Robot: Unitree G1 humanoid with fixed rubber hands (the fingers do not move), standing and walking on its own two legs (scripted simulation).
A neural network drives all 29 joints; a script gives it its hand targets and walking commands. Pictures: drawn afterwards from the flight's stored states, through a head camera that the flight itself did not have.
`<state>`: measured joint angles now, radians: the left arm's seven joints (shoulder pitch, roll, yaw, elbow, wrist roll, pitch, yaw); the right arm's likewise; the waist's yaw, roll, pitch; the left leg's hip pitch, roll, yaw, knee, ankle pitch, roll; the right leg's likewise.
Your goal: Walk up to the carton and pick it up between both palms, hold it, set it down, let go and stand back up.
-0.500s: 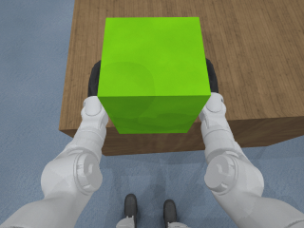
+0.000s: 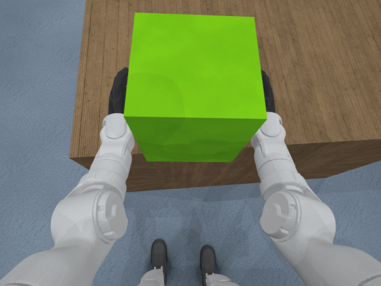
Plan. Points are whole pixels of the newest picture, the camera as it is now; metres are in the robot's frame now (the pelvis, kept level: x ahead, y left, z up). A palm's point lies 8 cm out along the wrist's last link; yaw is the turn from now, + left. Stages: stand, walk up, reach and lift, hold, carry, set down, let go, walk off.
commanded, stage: let go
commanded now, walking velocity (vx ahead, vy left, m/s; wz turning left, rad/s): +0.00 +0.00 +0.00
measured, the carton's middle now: (191, 100) +0.48 -0.01 +0.00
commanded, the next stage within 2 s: stand in 0.64 s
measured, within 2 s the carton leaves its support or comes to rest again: neither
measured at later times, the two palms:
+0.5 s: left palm (99, 93) +0.47 +0.17 +0.03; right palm (292, 91) +0.47 -0.21 +0.04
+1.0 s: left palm out of the picture +0.11 +0.31 -0.12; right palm (327, 277) +0.11 -0.30 -0.13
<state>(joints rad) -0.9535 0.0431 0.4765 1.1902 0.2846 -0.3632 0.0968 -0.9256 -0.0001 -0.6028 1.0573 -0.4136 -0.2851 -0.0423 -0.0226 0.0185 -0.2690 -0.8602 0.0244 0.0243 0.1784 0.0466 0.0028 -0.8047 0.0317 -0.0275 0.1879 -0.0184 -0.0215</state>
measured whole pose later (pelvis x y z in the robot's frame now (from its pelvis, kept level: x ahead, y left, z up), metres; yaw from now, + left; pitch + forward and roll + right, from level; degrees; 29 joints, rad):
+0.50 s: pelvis -0.04 -0.01 -0.01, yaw -3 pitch +34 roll -2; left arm -1.13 0.27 0.09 1.19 -0.21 -0.24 0.09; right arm -1.13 -0.30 -0.15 1.14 0.12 -0.14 -0.01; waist 0.03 0.02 -0.17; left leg -0.91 0.06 0.05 0.28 0.05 -0.01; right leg -0.86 0.06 0.00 0.27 0.01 -0.03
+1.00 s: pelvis +0.06 +0.00 -0.01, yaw +0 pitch +1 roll +0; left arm 0.31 0.36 0.01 0.97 0.04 0.03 0.01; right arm 0.25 -0.34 -0.08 1.09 -0.05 0.04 0.01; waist 0.01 0.00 -0.24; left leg -0.28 0.03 0.10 0.69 -0.39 0.01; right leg -0.22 -0.01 -0.04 0.68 -0.47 -0.01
